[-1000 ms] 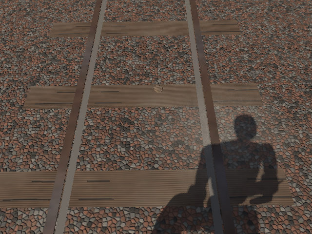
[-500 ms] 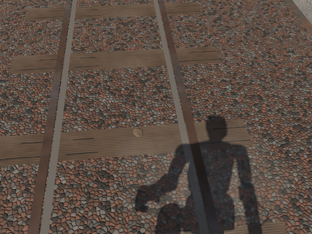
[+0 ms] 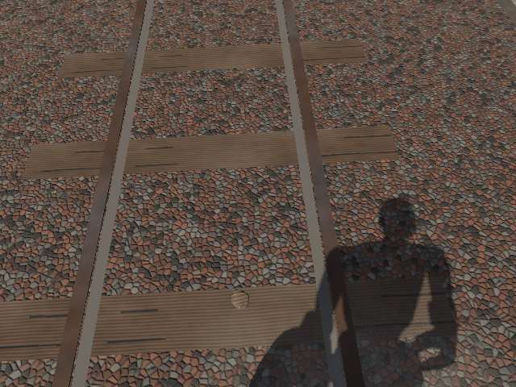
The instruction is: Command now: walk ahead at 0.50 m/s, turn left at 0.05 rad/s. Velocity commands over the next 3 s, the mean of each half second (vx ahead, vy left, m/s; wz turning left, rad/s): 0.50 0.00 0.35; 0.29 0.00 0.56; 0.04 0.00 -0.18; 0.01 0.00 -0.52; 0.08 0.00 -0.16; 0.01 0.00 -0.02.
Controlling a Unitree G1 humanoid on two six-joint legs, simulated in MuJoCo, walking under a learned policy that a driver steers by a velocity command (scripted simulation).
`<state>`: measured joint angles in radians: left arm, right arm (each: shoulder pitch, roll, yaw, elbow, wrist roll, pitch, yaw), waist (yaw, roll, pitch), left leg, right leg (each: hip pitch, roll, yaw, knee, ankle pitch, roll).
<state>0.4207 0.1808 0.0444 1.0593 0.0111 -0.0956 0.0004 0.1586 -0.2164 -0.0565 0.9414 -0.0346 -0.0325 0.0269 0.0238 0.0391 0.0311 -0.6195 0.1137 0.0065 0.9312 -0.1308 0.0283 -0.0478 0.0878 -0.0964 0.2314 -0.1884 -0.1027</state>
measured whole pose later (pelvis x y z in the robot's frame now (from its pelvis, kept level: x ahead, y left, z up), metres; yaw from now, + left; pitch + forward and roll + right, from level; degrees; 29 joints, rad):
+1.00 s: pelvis +0.48 +0.07 -0.01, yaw +31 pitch +0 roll +1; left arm 0.15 0.23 0.02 0.76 0.02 -0.04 0.03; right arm 0.24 -0.31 -0.09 0.80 -0.02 0.04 0.01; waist -0.02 0.04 0.09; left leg -0.51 -0.06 -0.05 1.19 -0.44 -0.01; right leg -0.33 -0.02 -0.10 0.44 -0.11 -0.05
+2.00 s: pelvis +0.47 +0.06 -0.01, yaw +3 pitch +1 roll +1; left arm 0.26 0.30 0.07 0.72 0.02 0.05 -0.01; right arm 0.16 -0.29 -0.04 0.74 -0.02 0.04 -0.02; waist 0.03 0.00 0.05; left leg -0.39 -0.03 -0.05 0.76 -0.40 -0.02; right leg -0.25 0.14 0.19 0.46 -0.20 -0.08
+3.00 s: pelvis +0.52 +0.06 +0.00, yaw +1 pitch -2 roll +0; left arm 0.22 0.22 -0.01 1.09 0.01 0.01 0.04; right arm 0.24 -0.22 0.01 1.09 -0.01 0.02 -0.04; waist 0.00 0.01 0.05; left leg -0.05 -0.01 -0.03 0.36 -0.27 0.01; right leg -0.13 0.06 0.03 0.37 -0.21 -0.04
